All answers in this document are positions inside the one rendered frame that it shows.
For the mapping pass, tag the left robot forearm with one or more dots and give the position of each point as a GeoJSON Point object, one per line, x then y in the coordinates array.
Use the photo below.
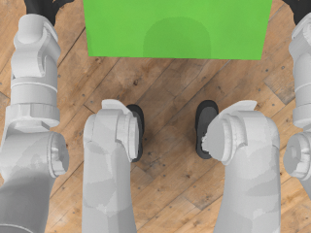
{"type": "Point", "coordinates": [33, 106]}

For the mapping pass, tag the robot right thigh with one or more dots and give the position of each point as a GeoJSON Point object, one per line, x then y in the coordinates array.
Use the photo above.
{"type": "Point", "coordinates": [252, 192]}

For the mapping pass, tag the right robot upper arm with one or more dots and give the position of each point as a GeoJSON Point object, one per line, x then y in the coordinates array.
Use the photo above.
{"type": "Point", "coordinates": [297, 159]}

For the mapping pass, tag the left robot upper arm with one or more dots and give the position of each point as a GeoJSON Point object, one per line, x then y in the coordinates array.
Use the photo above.
{"type": "Point", "coordinates": [30, 164]}

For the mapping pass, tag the right robot hand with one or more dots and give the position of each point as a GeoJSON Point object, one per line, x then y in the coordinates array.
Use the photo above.
{"type": "Point", "coordinates": [300, 8]}

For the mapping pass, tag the right robot forearm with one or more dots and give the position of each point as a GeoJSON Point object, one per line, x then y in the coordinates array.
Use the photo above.
{"type": "Point", "coordinates": [300, 50]}

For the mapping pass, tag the carton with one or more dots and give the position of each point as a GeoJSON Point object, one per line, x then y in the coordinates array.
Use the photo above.
{"type": "Point", "coordinates": [193, 29]}

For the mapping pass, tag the left robot hand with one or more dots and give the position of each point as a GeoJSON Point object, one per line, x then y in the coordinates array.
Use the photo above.
{"type": "Point", "coordinates": [45, 8]}

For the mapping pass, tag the robot left foot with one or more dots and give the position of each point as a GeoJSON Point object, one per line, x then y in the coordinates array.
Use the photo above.
{"type": "Point", "coordinates": [138, 113]}

